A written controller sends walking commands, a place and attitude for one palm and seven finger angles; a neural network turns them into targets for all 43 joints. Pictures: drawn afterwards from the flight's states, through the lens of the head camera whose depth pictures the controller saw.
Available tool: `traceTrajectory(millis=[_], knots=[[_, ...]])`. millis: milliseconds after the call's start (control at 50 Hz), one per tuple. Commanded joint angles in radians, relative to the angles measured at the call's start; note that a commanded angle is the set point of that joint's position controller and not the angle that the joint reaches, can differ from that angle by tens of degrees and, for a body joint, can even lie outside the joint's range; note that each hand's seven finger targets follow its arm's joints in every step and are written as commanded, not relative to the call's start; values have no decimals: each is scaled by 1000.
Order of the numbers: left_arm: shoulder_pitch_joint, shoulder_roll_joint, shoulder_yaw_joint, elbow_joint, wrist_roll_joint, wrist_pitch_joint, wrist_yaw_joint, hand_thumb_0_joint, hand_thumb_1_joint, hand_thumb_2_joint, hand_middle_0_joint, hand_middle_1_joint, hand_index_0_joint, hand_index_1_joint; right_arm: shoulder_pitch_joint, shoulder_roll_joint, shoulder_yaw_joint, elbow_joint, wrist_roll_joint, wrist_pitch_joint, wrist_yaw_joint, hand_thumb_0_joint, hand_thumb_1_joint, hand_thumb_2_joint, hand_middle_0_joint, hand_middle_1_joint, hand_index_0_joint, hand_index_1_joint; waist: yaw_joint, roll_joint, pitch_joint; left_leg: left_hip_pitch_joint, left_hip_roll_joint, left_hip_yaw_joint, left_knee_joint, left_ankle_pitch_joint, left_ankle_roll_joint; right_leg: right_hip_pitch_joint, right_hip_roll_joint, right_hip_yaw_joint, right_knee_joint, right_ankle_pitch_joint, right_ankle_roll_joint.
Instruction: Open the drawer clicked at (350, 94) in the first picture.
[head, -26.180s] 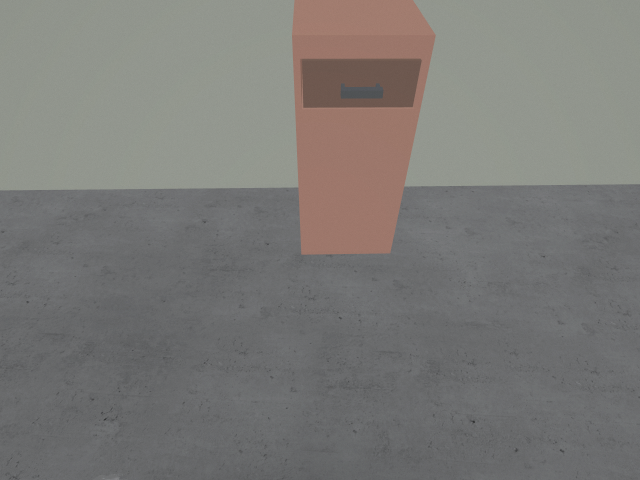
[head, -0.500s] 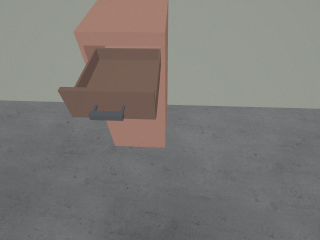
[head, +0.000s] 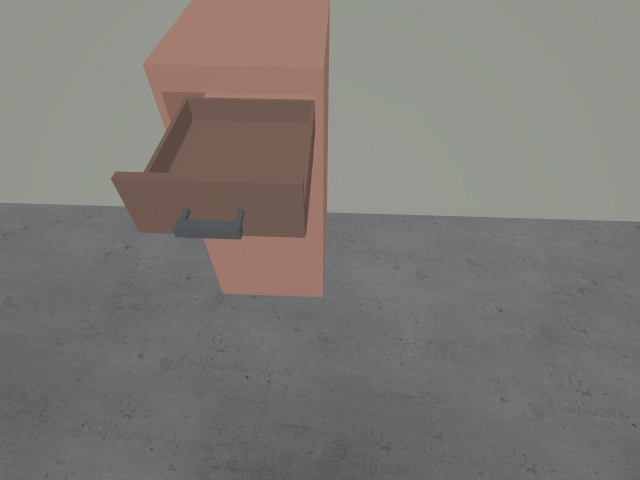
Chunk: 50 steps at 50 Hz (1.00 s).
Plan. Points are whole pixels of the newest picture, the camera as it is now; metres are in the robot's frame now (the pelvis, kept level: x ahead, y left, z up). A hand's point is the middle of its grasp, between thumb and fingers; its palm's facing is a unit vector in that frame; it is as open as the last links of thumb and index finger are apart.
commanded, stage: look to check the result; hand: left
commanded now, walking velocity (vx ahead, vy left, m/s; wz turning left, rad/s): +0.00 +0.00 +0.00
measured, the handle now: (210, 221) +0.54 +0.23 -0.03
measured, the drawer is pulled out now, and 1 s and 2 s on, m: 0.29 0.29 0.29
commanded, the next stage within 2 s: stand and wait in 0.54 s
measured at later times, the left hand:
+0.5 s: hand out of the picture +0.00 +0.16 -0.17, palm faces +0.04 -0.98 -0.19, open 7.4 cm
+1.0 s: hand out of the picture +0.02 +0.16 -0.17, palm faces +0.03 -0.98 -0.20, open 7.4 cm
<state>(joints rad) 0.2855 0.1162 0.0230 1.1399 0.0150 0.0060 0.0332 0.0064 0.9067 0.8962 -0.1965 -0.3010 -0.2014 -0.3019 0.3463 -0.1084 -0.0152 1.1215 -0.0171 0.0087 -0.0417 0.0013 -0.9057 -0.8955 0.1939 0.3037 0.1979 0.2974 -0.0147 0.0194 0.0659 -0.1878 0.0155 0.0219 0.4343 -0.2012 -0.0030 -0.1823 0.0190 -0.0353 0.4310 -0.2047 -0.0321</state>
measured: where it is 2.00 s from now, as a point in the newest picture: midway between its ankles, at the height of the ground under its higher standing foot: outside the picture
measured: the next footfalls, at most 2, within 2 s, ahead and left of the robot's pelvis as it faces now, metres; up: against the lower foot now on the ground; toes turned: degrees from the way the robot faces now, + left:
none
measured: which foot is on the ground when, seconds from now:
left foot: down 0.00-1.00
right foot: down 0.00-1.00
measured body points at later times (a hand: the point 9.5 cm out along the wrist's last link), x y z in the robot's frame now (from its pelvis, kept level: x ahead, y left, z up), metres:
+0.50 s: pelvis +0.00 +0.00 +0.00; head +0.02 -0.01 +0.45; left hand +0.00 +0.21 -0.16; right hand -0.01 -0.21 -0.17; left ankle +0.02 +0.12 -0.74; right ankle +0.02 -0.10 -0.74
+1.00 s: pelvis +0.01 -0.01 +0.00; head +0.03 -0.02 +0.45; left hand +0.02 +0.21 -0.16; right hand +0.00 -0.22 -0.16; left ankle +0.02 +0.12 -0.74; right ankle +0.02 -0.10 -0.74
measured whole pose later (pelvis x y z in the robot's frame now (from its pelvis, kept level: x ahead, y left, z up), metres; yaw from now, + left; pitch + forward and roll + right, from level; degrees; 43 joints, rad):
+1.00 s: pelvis +0.01 -0.01 +0.00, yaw +0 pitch -2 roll +0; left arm 0.24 0.13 0.02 1.14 0.01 0.00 0.03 0.00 0.90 0.90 -0.20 -0.30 -0.20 -0.30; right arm 0.29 -0.13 -0.02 1.12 -0.01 0.00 -0.04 0.00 -0.91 -0.90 0.19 0.30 0.20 0.30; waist -0.01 0.02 0.08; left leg -0.16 0.03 0.02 0.40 -0.20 -0.02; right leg -0.15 0.03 -0.04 0.40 -0.21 -0.04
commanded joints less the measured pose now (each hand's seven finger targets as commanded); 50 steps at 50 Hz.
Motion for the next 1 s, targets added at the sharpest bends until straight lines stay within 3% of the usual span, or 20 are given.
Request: traceTrajectory(millis=[0,640,800,900,980], knots=[[72,100,20,-24,-3,-8,7,0,900,900,-200,-300,-200,-300,81,-68,-11,-24,2,-5,-3,0,-900,-900,200,300,200,300,7,-9,59,-28,69,-77,-95,-48,35,-77,-94,104,-125,-95,-23],[41,115,22,-28,-6,-18,7,0,900,900,-200,-300,-200,-300,37,-84,-14,-20,4,-12,-3,0,-900,-900,200,300,200,300,7,-7,33,9,79,-66,-94,50,26,-27,-102,103,-125,21,-20],[35,123,21,-29,-5,-19,8,0,900,900,-200,-300,-200,-300,29,-96,-15,-19,4,-10,-3,0,-900,-900,200,300,200,300,6,-19,28,24,80,-67,-97,41,23,-32,-100,108,-135,-3,-21],[32,124,22,-28,-5,-21,8,0,900,900,-200,-300,-200,-300,24,-101,-17,-21,6,-13,-4,0,-900,-900,200,300,200,300,7,-21,15,35,84,-67,-92,86,23,-12,-101,101,-123,65,-21],[23,129,23,-26,-7,-20,6,0,900,900,-200,-300,-200,-300,21,-101,-13,-15,4,-12,-4,0,-900,-900,200,300,200,300,7,-1,18,27,81,-67,-100,69,21,-2,-105,102,-130,46,-21]])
